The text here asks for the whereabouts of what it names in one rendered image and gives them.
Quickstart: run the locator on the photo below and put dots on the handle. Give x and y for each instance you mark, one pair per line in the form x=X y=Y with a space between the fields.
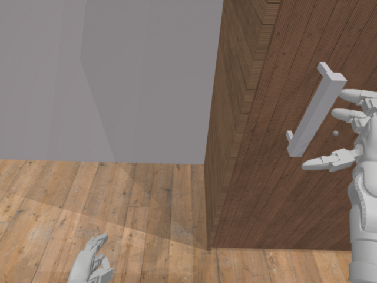
x=328 y=90

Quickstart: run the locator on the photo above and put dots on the right robot hand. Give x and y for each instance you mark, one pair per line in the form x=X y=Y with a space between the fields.
x=364 y=124

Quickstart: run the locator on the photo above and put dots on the wardrobe door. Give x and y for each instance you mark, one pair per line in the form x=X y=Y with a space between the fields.
x=271 y=202

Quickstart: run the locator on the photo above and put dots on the robot right forearm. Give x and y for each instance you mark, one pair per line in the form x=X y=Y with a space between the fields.
x=362 y=193

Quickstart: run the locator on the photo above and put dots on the left robot hand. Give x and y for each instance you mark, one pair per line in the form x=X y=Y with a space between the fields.
x=85 y=264

